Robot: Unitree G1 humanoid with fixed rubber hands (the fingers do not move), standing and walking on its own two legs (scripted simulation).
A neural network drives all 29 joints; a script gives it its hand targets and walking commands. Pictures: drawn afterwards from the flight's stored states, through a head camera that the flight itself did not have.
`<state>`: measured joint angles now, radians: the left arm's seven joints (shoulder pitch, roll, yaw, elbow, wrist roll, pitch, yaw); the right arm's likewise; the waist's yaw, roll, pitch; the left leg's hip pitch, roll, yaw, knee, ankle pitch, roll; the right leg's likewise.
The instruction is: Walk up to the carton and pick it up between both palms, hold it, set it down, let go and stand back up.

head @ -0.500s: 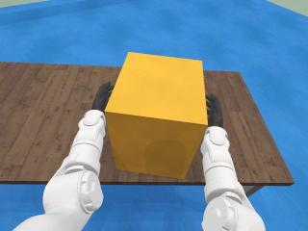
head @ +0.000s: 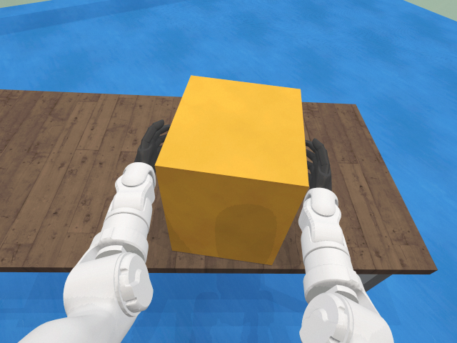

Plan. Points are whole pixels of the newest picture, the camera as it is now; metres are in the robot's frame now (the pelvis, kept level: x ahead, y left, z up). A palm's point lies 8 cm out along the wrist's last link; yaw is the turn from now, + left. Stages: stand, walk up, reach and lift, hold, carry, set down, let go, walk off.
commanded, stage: set down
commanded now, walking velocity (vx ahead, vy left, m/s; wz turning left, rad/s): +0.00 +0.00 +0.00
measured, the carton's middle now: (233, 173) +0.44 -0.01 +0.02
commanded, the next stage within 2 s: none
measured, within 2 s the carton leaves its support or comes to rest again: neither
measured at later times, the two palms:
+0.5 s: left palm (154, 164) +0.46 +0.15 +0.03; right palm (310, 186) +0.40 -0.16 +0.04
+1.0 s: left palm (141, 203) +0.37 +0.17 +0.02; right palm (325, 221) +0.33 -0.17 +0.02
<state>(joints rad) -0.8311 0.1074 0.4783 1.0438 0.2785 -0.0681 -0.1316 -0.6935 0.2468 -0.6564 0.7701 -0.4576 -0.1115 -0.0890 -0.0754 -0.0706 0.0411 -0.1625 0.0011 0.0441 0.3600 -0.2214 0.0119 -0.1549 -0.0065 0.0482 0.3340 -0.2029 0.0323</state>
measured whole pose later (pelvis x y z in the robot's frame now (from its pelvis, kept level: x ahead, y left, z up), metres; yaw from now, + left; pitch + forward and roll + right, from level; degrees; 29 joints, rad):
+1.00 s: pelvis -0.03 +0.03 -0.01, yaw -1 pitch +14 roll -3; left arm -0.81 0.15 0.15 1.37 0.07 -0.29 0.01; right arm -0.69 -0.11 -0.06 1.32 0.16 -0.44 -0.15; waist -0.06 0.01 -0.18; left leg -0.56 0.02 0.04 0.55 -0.22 0.00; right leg -0.46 0.01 0.05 0.34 -0.12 0.06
